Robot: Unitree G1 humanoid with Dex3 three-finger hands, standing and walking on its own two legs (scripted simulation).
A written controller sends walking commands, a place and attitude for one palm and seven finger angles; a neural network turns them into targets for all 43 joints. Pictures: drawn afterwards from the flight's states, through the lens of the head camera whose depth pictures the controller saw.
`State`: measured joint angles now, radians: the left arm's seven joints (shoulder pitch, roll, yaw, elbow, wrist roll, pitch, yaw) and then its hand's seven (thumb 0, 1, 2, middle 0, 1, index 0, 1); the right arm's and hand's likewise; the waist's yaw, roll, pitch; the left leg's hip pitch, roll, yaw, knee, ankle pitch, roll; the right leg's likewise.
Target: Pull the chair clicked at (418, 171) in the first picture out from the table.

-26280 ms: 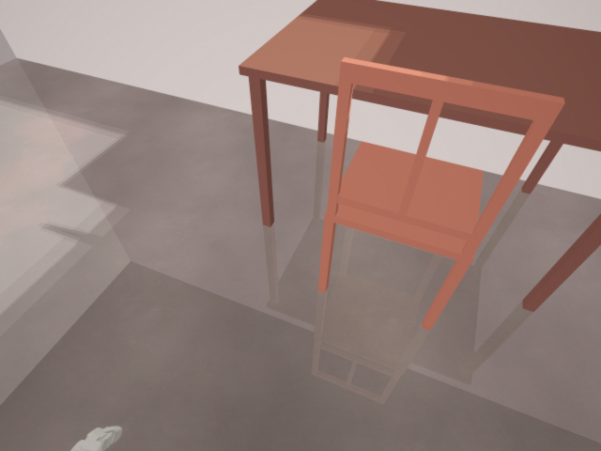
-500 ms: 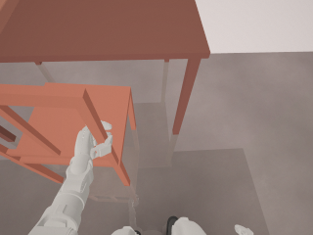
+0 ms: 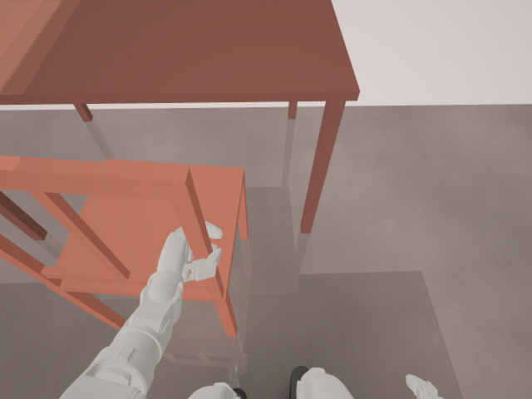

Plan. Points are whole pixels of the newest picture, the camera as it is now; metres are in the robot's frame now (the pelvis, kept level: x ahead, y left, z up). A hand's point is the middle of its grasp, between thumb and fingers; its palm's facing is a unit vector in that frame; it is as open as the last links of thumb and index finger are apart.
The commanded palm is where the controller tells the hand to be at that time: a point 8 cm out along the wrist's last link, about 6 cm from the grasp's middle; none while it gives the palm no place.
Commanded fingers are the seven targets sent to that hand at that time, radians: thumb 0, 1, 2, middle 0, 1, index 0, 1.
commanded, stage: step backward, pulling the chair out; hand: left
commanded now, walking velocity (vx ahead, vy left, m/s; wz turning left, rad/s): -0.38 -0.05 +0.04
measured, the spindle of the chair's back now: (90, 241) +0.37 +0.32 -0.06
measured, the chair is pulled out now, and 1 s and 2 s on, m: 0.15 0.17 0.17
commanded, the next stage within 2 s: none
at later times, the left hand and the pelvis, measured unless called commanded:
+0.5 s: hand (210, 268) +0.32 +0.10 -0.06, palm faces -0.07 -0.98 -0.16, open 5.9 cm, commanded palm +0.31 +0.16 -0.05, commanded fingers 0.00 0.90 0.90 -0.50 -1.45 -0.50 -1.45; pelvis -0.02 +0.00 +0.00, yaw +2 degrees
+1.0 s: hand (208, 274) +0.31 +0.11 -0.06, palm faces -0.08 -0.98 -0.18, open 6.0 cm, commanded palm +0.31 +0.16 -0.05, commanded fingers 0.00 0.90 0.90 -0.50 -1.45 -0.50 -1.45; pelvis -0.02 +0.00 +0.00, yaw +1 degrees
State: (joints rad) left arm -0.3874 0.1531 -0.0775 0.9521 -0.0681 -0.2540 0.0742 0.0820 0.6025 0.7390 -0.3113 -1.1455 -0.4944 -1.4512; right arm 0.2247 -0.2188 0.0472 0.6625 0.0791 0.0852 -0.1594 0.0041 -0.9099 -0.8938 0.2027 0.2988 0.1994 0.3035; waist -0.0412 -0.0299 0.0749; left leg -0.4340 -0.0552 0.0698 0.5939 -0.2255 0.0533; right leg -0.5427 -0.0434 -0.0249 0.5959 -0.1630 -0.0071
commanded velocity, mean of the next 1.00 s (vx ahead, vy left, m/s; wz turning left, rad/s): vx -0.38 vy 0.01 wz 0.02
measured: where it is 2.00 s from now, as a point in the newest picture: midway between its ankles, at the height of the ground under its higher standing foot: outside the picture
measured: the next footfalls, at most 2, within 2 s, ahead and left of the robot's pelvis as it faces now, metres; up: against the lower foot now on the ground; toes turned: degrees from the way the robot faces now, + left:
left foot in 0.34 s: +0.01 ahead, +0.12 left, +0.00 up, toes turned +1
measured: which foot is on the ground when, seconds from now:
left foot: down 0.00-0.18, up 0.20-0.32, down 0.34-1.00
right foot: down 0.00-1.00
